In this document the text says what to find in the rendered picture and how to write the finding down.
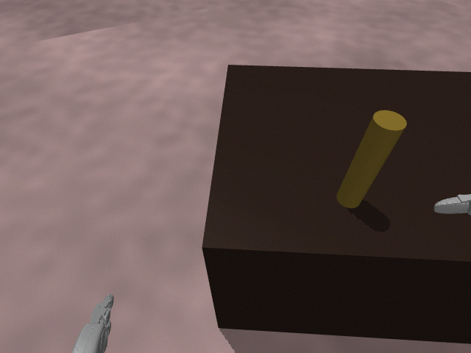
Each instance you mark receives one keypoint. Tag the left robot hand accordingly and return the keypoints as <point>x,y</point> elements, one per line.
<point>93,336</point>

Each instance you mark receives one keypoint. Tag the right robot hand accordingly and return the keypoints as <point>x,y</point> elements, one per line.
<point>459,204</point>

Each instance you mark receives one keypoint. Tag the can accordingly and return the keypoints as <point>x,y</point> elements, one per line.
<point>383,132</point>

